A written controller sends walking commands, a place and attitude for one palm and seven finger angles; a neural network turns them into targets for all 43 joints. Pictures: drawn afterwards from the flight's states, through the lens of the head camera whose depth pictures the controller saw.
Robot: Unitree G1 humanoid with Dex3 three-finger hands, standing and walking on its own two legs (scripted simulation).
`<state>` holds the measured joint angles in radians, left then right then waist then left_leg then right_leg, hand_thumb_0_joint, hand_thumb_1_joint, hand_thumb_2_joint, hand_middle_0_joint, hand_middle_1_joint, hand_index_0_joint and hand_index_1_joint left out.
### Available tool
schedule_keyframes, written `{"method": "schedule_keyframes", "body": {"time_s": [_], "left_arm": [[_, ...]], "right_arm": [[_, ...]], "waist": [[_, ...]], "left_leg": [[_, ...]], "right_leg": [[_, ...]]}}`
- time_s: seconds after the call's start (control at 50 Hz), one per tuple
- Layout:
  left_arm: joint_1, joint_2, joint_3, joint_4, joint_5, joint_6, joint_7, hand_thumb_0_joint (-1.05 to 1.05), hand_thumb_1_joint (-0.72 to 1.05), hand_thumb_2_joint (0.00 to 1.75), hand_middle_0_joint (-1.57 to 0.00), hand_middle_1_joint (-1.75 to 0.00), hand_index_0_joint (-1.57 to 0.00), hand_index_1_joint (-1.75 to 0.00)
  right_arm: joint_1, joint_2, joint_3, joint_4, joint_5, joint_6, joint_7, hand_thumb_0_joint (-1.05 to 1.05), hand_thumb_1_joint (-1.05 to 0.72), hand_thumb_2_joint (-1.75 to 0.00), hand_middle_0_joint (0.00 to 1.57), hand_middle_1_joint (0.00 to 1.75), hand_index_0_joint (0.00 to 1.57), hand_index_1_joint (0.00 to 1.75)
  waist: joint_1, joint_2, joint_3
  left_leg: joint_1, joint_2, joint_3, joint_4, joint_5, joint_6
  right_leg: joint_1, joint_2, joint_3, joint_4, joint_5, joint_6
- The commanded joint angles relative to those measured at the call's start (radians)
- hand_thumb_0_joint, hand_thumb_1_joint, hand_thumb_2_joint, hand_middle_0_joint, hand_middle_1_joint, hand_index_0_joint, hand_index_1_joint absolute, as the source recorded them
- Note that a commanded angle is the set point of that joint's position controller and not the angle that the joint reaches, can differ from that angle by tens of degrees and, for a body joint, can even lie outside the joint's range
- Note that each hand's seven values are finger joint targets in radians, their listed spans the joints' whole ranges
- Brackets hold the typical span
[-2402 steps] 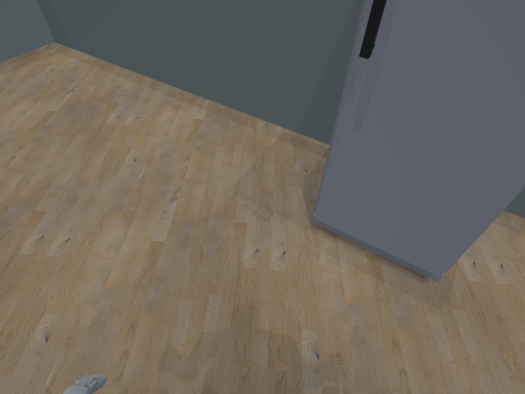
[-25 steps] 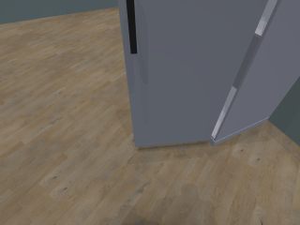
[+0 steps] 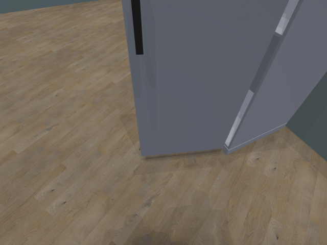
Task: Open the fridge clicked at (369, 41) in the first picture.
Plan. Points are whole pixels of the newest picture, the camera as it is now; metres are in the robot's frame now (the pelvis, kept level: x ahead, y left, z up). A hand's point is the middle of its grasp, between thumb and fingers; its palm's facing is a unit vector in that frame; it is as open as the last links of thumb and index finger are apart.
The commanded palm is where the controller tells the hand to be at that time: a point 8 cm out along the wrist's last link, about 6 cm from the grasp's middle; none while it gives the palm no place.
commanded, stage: look to check the result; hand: left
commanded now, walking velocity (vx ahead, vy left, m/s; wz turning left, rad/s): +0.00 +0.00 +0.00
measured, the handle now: (135, 4) +0.71 +0.13 +0.25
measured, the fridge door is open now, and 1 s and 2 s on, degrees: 70 70 70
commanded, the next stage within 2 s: stand and wait in 0.28 s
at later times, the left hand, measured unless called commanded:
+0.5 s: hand out of the picture +0.03 +0.19 -0.18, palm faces +0.01 -0.97 -0.23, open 7.4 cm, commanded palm none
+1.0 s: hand out of the picture +0.02 +0.19 -0.17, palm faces +0.00 -0.97 -0.23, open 7.4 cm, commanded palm none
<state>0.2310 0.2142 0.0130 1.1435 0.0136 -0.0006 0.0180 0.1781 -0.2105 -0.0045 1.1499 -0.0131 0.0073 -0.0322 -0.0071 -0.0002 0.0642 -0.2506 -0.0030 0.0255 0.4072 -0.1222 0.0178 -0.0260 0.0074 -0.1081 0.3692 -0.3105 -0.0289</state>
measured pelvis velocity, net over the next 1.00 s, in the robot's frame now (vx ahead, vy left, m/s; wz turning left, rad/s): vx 0.02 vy -0.01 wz -0.01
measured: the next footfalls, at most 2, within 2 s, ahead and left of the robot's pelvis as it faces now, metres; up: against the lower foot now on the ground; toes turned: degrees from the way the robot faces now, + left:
none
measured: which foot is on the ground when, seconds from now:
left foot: down 0.00-1.00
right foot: down 0.00-1.00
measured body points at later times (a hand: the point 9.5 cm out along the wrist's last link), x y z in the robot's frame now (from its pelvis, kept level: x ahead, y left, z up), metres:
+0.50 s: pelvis +0.01 -0.01 +0.00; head +0.03 +0.00 +0.45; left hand +0.03 +0.24 -0.16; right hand +0.05 -0.25 -0.15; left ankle +0.06 +0.11 -0.74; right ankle -0.07 -0.09 -0.74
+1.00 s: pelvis +0.02 -0.01 +0.00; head +0.03 -0.01 +0.45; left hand +0.02 +0.24 -0.16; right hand +0.04 -0.25 -0.16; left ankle +0.06 +0.11 -0.74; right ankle -0.07 -0.09 -0.74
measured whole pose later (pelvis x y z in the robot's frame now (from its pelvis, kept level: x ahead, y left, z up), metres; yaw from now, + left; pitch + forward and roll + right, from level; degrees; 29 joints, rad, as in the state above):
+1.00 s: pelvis +0.02 -0.01 +0.00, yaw -1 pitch -2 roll +0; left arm 0.25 0.20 0.01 1.15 0.01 0.00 0.03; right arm 0.19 -0.20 0.00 1.16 -0.01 0.00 -0.04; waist 0.00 -0.01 0.06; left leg -0.22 0.00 0.03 0.40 -0.15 0.01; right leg 0.01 0.01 -0.10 0.34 -0.32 -0.04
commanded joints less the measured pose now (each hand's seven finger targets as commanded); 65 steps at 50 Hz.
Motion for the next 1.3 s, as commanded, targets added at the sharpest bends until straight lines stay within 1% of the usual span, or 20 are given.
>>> {"method": "schedule_keyframes", "body": {"time_s": [0.0, 0.14, 0.22, 0.28, 0.34, 0.4, 0.44, 0.52, 0.54, 0.6, 0.64, 0.76, 0.84, 1.06, 1.1, 1.14, 1.18, 1.22, 1.24, 1.28], "left_arm": [[0.05, 0.134, 0.02, -0.025, -0.003, -0.012, 0.008, 0.0, 0.9, 0.9, -0.2, -0.3, -0.2, -0.3], [0.053, 0.134, 0.019, -0.027, -0.002, -0.015, 0.011, 0.0, 0.9, 0.9, -0.2, -0.3, -0.2, -0.3], [0.051, 0.126, 0.018, -0.026, -0.003, -0.015, 0.013, 0.0, 0.9, 0.9, -0.2, -0.3, -0.2, -0.3], [0.058, 0.126, 0.018, -0.026, -0.003, -0.016, 0.014, 0.0, 0.9, 0.9, -0.2, -0.3, -0.2, -0.3], [0.061, 0.13, 0.02, -0.028, -0.002, -0.015, 0.014, 0.0, 0.9, 0.9, -0.2, -0.3, -0.2, -0.3], [0.059, 0.125, 0.02, -0.027, -0.003, -0.014, 0.013, 0.0, 0.9, 0.9, -0.2, -0.3, -0.2, -0.3], [0.062, 0.13, 0.022, -0.029, -0.002, -0.015, 0.014, 0.0, 0.9, 0.9, -0.2, -0.3, -0.2, -0.3], [0.061, 0.121, 0.019, -0.025, -0.004, -0.014, 0.014, 0.0, 0.9, 0.9, -0.2, -0.3, -0.2, -0.3], [0.065, 0.127, 0.02, -0.027, -0.003, -0.014, 0.014, 0.0, 0.9, 0.9, -0.2, -0.3, -0.2, -0.3], [0.063, 0.12, 0.019, -0.024, -0.005, -0.014, 0.013, 0.0, 0.9, 0.9, -0.2, -0.3, -0.2, -0.3], [0.065, 0.126, 0.019, -0.027, -0.004, -0.015, 0.013, 0.0, 0.9, 0.9, -0.2, -0.3, -0.2, -0.3], [0.067, 0.123, 0.018, -0.024, -0.005, -0.014, 0.013, 0.0, 0.9, 0.9, -0.2, -0.3, -0.2, -0.3], [0.074, 0.124, 0.019, -0.023, -0.004, -0.015, 0.014, 0.0, 0.9, 0.9, -0.2, -0.3, -0.2, -0.3], [0.079, 0.117, 0.017, -0.019, -0.005, -0.015, 0.015, 0.0, 0.9, 0.9, -0.2, -0.3, -0.2, -0.3], [0.076, 0.116, 0.017, -0.021, -0.005, -0.015, 0.015, 0.0, 0.9, 0.9, -0.2, -0.3, -0.2, -0.3], [0.084, 0.119, 0.017, -0.018, -0.004, -0.016, 0.015, 0.0, 0.9, 0.9, -0.2, -0.3, -0.2, -0.3], [0.08, 0.116, 0.017, -0.017, -0.005, -0.015, 0.014, 0.0, 0.9, 0.9, -0.2, -0.3, -0.2, -0.3], [0.078, 0.117, 0.016, -0.018, -0.004, -0.016, 0.015, 0.0, 0.9, 0.9, -0.2, -0.3, -0.2, -0.3], [0.083, 0.12, 0.018, -0.02, -0.004, -0.016, 0.016, 0.0, 0.9, 0.9, -0.2, -0.3, -0.2, -0.3], [0.079, 0.114, 0.016, -0.017, -0.005, -0.016, 0.016, 0.0, 0.9, 0.9, -0.2, -0.3, -0.2, -0.3]], "right_arm": [[0.003, -0.141, -0.019, -0.041, -0.006, -0.011, -0.005, 0.0, -0.9, -0.9, 0.2, 0.3, 0.2, 0.3], [-0.002, -0.139, -0.019, -0.043, -0.003, -0.012, -0.006, 0.0, -0.9, -0.9, 0.2, 0.3, 0.2, 0.3], [0.0, -0.133, -0.017, -0.04, -0.004, -0.013, -0.008, 0.0, -0.9, -0.9, 0.2, 0.3, 0.2, 0.3], [-0.001, -0.132, -0.016, -0.04, -0.004, -0.015, -0.009, 0.0, -0.9, -0.9, 0.2, 0.3, 0.2, 0.3], [0.0, -0.133, -0.016, -0.041, -0.003, -0.014, -0.009, 0.0, -0.9, -0.9, 0.2, 0.3, 0.2, 0.3], [-0.001, -0.129, -0.015, -0.038, -0.004, -0.015, -0.009, 0.0, -0.9, -0.9, 0.2, 0.3, 0.2, 0.3], [0.0, -0.134, -0.016, -0.04, -0.003, -0.015, -0.009, 0.0, -0.9, -0.9, 0.2, 0.3, 0.2, 0.3], [0.002, -0.127, -0.014, -0.036, -0.004, -0.014, -0.01, 0.0, -0.9, -0.9, 0.2, 0.3, 0.2, 0.3], [0.003, -0.132, -0.014, -0.039, -0.003, -0.013, -0.009, 0.0, -0.9, -0.9, 0.2, 0.3, 0.2, 0.3], [0.005, -0.127, -0.013, -0.037, -0.004, -0.013, -0.009, 0.0, -0.9, -0.9, 0.2, 0.3, 0.2, 0.3], [0.007, -0.131, -0.014, -0.038, -0.002, -0.013, -0.009, 0.0, -0.9, -0.9, 0.2, 0.3, 0.2, 0.3], [0.014, -0.126, -0.013, -0.034, -0.003, -0.014, -0.01, 0.0, -0.9, -0.9, 0.2, 0.3, 0.2, 0.3], [0.02, -0.129, -0.014, -0.035, -0.002, -0.015, -0.011, 0.0, -0.9, -0.9, 0.2, 0.3, 0.2, 0.3], [0.021, -0.121, -0.013, -0.031, -0.002, -0.016, -0.011, 0.0, -0.9, -0.9, 0.2, 0.3, 0.2, 0.3], [0.024, -0.123, -0.014, -0.029, -0.003, -0.016, -0.011, 0.0, -0.9, -0.9, 0.2, 0.3, 0.2, 0.3], [0.02, -0.125, -0.013, -0.031, -0.002, -0.015, -0.011, 0.0, -0.9, -0.9, 0.2, 0.3, 0.2, 0.3], [0.021, -0.12, -0.013, -0.029, -0.003, -0.015, -0.011, 0.0, -0.9, -0.9, 0.2, 0.3, 0.2, 0.3], [0.021, -0.123, -0.013, -0.029, -0.003, -0.015, -0.011, 0.0, -0.9, -0.9, 0.2, 0.3, 0.2, 0.3], [0.023, -0.124, -0.013, -0.032, -0.001, -0.015, -0.011, 0.0, -0.9, -0.9, 0.2, 0.3, 0.2, 0.3], [0.022, -0.118, -0.012, -0.028, -0.003, -0.015, -0.011, 0.0, -0.9, -0.9, 0.2, 0.3, 0.2, 0.3]], "waist": [[0.001, 0.015, -0.018], [0.001, -0.01, -0.038], [-0.001, -0.009, -0.033], [0.001, 0.002, -0.048], [0.003, -0.005, -0.042], [0.003, 0.015, -0.031], [0.004, -0.007, -0.033], [0.003, 0.0, -0.012], [0.004, 0.002, -0.025], [0.004, 0.012, -0.02], [0.004, -0.009, -0.024], [0.003, 0.009, -0.02], [0.005, 0.0, -0.029], [0.004, -0.007, -0.012], [0.003, 0.009, -0.016], [0.006, -0.005, -0.021], [0.004, 0.005, -0.011], [0.003, 0.002, -0.01], [0.006, -0.016, -0.016], [0.004, -0.01, -0.007]], "left_leg": [[0.112, 0.11, -0.111, -0.03, 0.122, 0.027], [0.127, 0.113, -0.107, -0.019, 0.161, 0.027], [0.125, 0.113, -0.103, -0.02, 0.183, 0.028], [0.135, 0.113, -0.099, -0.012, 0.202, 0.028], [0.133, 0.115, -0.101, -0.014, 0.197, 0.029], [0.13, 0.114, -0.102, -0.023, 0.187, 0.028], [0.131, 0.115, -0.101, -0.016, 0.197, 0.029], [0.125, 0.112, -0.101, -0.023, 0.175, 0.027], [0.133, 0.114, -0.098, -0.02, 0.183, 0.026], [0.132, 0.113, -0.098, -0.026, 0.169, 0.025], [0.134, 0.113, -0.097, -0.022, 0.172, 0.026], [0.131, 0.114, -0.096, -0.025, 0.177, 0.025], [0.137, 0.115, -0.096, -0.024, 0.185, 0.027], [0.136, 0.114, -0.095, -0.029, 0.182, 0.027], [0.135, 0.114, -0.097, -0.03, 0.181, 0.027], [0.141, 0.114, -0.095, -0.026, 0.181, 0.027], [0.137, 0.114, -0.095, -0.032, 0.171, 0.026], [0.136, 0.114, -0.095, -0.031, 0.175, 0.026], [0.139, 0.114, -0.096, -0.028, 0.18, 0.027], [0.135, 0.113, -0.093, -0.029, 0.175, 0.025]], "right_leg": [[-0.13, -0.137, 0.107, -0.106, 0.126, -0.022], [-0.115, -0.137, 0.106, -0.105, 0.188, -0.016], [-0.105, -0.138, 0.105, -0.098, 0.221, -0.014], [-0.094, -0.141, 0.103, -0.094, 0.251, -0.013], [-0.093, -0.138, 0.103, -0.101, 0.235, -0.013], [-0.095, -0.139, 0.105, -0.103, 0.214, -0.015], [-0.092, -0.139, 0.104, -0.106, 0.234, -0.014], [-0.1, -0.138, 0.107, -0.112, 0.217, -0.014], [-0.095, -0.139, 0.105, -0.112, 0.219, -0.013], [-0.097, -0.138, 0.108, -0.114, 0.202, -0.015], [-0.095, -0.137, 0.107, -0.117, 0.214, -0.012], [-0.091, -0.138, 0.107, -0.113, 0.214, -0.016], [-0.087, -0.136, 0.107, -0.111, 0.222, -0.016], [-0.093, -0.136, 0.108, -0.112, 0.225, -0.016], [-0.089, -0.136, 0.11, -0.111, 0.215, -0.019], [-0.093, -0.136, 0.11, -0.115, 0.221, -0.016], [-0.096, -0.136, 0.11, -0.115, 0.206, -0.017], [-0.095, -0.136, 0.111, -0.115, 0.217, -0.018], [-0.092, -0.136, 0.109, -0.116, 0.227, -0.015], [-0.094, -0.138, 0.108, -0.115, 0.233, -0.016]]}}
